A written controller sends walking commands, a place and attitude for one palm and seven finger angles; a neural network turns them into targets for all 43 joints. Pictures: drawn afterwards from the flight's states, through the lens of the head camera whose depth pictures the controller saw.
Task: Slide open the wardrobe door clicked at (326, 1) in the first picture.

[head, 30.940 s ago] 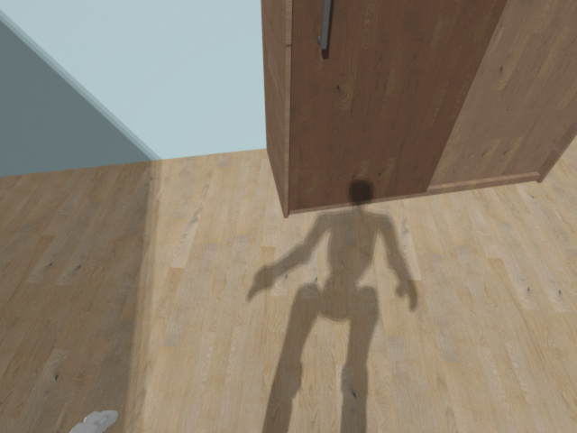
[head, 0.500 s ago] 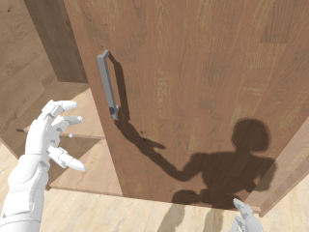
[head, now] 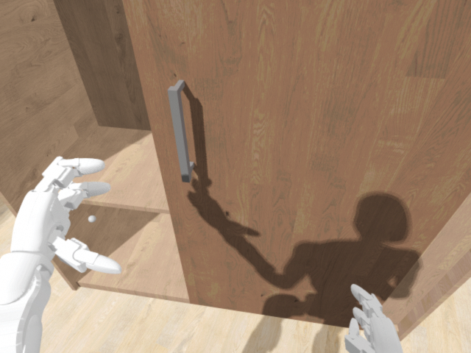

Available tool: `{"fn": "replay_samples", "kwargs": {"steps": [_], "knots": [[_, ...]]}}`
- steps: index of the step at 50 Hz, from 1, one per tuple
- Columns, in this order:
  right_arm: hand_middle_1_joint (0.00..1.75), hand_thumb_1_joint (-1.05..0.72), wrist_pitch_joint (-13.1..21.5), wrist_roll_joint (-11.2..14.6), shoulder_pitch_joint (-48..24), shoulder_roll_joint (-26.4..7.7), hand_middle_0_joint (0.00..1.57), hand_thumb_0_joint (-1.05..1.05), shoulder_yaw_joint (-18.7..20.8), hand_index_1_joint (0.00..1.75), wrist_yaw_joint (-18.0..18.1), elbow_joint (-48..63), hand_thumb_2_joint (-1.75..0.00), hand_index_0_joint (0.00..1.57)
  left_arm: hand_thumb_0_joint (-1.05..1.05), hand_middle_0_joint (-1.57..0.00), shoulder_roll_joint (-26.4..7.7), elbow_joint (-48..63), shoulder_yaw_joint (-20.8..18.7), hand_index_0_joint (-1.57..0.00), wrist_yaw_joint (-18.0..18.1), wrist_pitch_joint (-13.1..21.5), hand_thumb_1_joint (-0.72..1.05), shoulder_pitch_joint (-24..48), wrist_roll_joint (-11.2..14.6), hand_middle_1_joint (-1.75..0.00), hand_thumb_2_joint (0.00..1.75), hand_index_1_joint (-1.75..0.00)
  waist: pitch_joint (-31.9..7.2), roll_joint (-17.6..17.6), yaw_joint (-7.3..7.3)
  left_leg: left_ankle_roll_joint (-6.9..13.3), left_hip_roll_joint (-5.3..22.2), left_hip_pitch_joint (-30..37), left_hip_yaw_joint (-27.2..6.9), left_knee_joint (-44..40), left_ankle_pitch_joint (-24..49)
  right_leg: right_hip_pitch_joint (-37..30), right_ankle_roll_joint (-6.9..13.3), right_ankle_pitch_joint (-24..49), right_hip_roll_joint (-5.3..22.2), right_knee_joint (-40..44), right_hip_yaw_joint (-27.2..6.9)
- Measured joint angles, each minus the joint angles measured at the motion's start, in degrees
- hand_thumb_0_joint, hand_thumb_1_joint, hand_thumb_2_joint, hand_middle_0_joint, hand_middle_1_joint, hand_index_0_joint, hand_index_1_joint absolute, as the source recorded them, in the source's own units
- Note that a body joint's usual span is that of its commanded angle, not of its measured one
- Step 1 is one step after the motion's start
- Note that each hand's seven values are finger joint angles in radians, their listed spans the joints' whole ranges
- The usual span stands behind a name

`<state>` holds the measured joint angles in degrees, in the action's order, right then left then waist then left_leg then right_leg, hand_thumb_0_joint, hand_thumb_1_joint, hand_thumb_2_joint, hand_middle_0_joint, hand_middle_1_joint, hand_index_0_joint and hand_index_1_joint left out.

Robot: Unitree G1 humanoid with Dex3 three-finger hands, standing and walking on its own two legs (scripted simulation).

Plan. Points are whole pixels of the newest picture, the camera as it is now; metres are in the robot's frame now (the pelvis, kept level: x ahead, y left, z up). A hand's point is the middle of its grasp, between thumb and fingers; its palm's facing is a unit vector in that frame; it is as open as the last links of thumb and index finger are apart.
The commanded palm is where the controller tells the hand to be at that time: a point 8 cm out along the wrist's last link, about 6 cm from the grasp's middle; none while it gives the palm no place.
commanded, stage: draw the hand back to the body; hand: left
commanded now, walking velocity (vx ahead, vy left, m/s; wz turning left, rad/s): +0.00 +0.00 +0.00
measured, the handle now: (183, 134) +0.48 +0.18 +0.15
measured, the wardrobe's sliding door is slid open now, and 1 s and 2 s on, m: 0.53 0.53 0.53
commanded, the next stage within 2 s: step back with the hand held close in 1.00 s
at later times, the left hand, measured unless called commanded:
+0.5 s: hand (73, 216) +0.23 +0.27 +0.17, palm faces +0.43 -0.84 -0.34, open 10.0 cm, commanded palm +0.18 +0.30 +0.18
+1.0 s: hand (72, 223) +0.22 +0.27 +0.17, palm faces +0.45 -0.82 -0.36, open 7.5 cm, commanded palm +0.17 +0.30 +0.18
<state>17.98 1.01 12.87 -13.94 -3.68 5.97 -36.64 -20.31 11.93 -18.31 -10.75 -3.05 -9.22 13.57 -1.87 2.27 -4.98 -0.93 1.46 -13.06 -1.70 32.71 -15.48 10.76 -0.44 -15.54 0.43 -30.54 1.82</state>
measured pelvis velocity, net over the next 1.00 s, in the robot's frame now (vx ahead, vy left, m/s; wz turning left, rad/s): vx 0.03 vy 0.00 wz -0.03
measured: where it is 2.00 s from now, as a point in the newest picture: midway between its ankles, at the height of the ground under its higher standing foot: outside the picture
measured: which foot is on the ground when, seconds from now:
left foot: down 0.00-1.00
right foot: down 0.00-1.00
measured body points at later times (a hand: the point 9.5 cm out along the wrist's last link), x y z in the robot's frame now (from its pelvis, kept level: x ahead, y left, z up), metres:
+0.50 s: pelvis +0.02 +0.01 +0.01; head -0.01 +0.00 +0.46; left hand +0.20 +0.31 +0.19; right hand +0.20 -0.21 -0.07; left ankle +0.03 +0.13 -0.73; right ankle +0.02 -0.13 -0.73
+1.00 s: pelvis +0.03 +0.00 +0.01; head -0.01 -0.01 +0.46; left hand +0.19 +0.31 +0.19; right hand +0.21 -0.21 -0.07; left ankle +0.03 +0.13 -0.73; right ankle +0.02 -0.13 -0.73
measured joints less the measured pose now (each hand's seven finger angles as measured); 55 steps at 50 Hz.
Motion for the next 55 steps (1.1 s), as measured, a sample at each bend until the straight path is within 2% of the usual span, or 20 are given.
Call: {"fn": "replay_samples", "kwargs": {"steps": [2,5,10,14,19,26,37,44,55], "knots": [[0.30,-0.90,-0.80,-0.68,-0.71,0.57,0.20,0.01,-0.08,0.30,-0.50,-0.28,-0.90,0.21,-0.01,-0.25,0.24,1.51,0.08,-0.25,5.18,2.54,-0.42,-1.03,-2.50,-1.07,0.26,-1.07,0.89,-0.19,0.25,0.05,-0.05,0.34,0.09,-0.92,0.63,-0.31,-0.05,0.68,0.05,0.93,-0.07],[0.30,-0.90,-2.39,-1.23,-1.13,1.08,0.20,0.01,0.11,0.30,-1.05,-0.66,-0.90,0.21,-0.01,-0.25,1.37,2.90,0.62,-0.25,10.09,4.88,-0.33,-3.79,-5.07,-1.02,0.31,-1.02,2.14,-0.13,0.24,0.24,-0.21,1.20,0.66,-2.47,1.43,-0.84,-0.21,1.49,0.22,2.18,-0.61],[0.30,-0.90,-4.61,-1.95,-0.16,1.38,0.20,0.01,0.67,0.30,-0.96,-2.27,-0.90,0.21,-0.01,-0.24,2.35,4.08,2.67,-0.24,14.09,6.19,-0.17,-8.47,-7.89,-0.92,0.38,-0.92,2.71,0.18,-0.16,0.72,-0.70,3.15,1.36,-4.87,2.13,-2.47,-0.67,2.13,0.73,4.22,-1.24],[0.30,-0.90,-5.63,-2.29,0.50,1.52,0.20,0.01,1.08,0.30,-0.68,-3.72,-0.90,0.21,-0.01,-0.24,1.66,4.65,2.29,-0.24,15.75,6.76,-0.03,-9.57,-9.29,-0.84,0.45,-0.84,2.66,0.07,-0.37,0.94,-0.93,4.88,1.60,-6.26,2.21,-4.15,-0.86,2.27,0.97,5.63,-1.43],[0.30,-0.90,-6.29,-2.38,0.38,1.27,0.20,0.01,1.67,0.30,-0.99,-3.91,-0.90,0.21,0.00,-0.23,1.18,6.03,0.93,-0.23,16.61,7.64,0.15,-10.19,-9.92,-0.74,0.54,-0.73,2.44,0.15,-0.21,1.07,-1.21,6.86,2.16,-7.80,2.22,-5.71,-1.05,2.20,1.27,6.67,-1.94],[0.30,-0.90,-7.92,-2.31,-0.79,1.31,0.20,0.01,2.50,0.30,-1.61,-2.38,-0.90,0.21,0.00,-0.22,0.80,7.43,-0.04,-0.23,15.82,7.78,0.40,-13.18,-9.71,-0.59,0.66,-0.59,2.19,-0.09,0.24,1.07,-1.07,8.05,2.77,-9.15,2.22,-6.49,-1.07,2.21,1.14,7.65,-2.51],[0.30,-0.90,-8.76,-2.40,-1.13,0.88,0.20,0.01,3.17,0.30,-1.57,-1.42,-0.90,0.21,0.01,-0.21,0.90,10.38,-1.15,-0.21,16.17,6.87,0.77,-15.79,-9.92,-0.38,0.84,-0.37,2.16,0.34,-0.81,0.77,-0.71,8.62,2.14,-9.25,1.86,-7.68,-0.80,2.13,0.78,8.63,-1.85],[0.30,-0.90,-9.25,-2.43,-1.55,1.54,0.20,0.01,2.76,0.30,-1.37,-1.50,-0.90,0.21,0.01,-0.21,1.25,9.24,-0.93,-0.21,16.17,6.50,0.86,-14.58,-9.79,-0.32,0.88,-0.32,2.56,0.42,-0.80,0.53,-0.51,8.71,1.88,-9.66,2.24,-7.69,-0.53,2.26,0.57,8.73,-1.58],[0.30,-0.90,-9.33,-2.53,-0.81,1.67,0.20,0.01,2.88,0.30,-1.28,-2.06,-0.90,0.21,0.02,-0.21,0.85,9.30,-0.96,-0.21,15.87,6.60,0.89,-15.43,-9.66,-0.30,0.90,-0.30,2.57,0.27,-0.32,0.23,0.10,9.09,1.97,-9.85,2.32,-8.27,-0.23,2.78,-0.04,9.58,-1.67]]}}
